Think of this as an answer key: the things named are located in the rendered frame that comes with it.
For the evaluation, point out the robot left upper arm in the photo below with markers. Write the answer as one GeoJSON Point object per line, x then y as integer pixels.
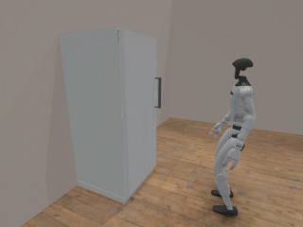
{"type": "Point", "coordinates": [246, 96]}

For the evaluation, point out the humanoid robot head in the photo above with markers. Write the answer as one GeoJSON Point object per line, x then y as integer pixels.
{"type": "Point", "coordinates": [241, 65]}

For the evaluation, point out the left robot hand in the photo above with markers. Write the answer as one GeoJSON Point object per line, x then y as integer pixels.
{"type": "Point", "coordinates": [232, 154]}

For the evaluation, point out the handle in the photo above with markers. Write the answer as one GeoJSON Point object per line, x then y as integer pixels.
{"type": "Point", "coordinates": [159, 92]}

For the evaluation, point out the fridge door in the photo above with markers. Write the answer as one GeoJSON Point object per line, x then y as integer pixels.
{"type": "Point", "coordinates": [138, 87]}

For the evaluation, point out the right robot hand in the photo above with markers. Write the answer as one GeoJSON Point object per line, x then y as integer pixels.
{"type": "Point", "coordinates": [218, 128]}

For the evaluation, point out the humanoid robot torso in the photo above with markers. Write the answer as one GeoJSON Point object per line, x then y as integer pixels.
{"type": "Point", "coordinates": [237, 110]}

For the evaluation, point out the left robot forearm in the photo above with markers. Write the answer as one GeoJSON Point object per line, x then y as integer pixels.
{"type": "Point", "coordinates": [245, 129]}

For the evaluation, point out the right robot forearm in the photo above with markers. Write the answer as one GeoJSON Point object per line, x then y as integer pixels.
{"type": "Point", "coordinates": [226, 119]}

